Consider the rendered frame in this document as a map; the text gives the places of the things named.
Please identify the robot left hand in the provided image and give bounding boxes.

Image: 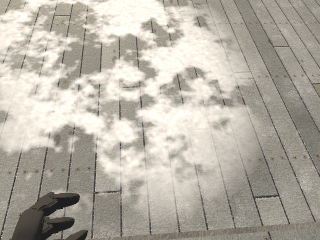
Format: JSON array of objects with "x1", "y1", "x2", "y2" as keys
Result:
[{"x1": 9, "y1": 191, "x2": 88, "y2": 240}]

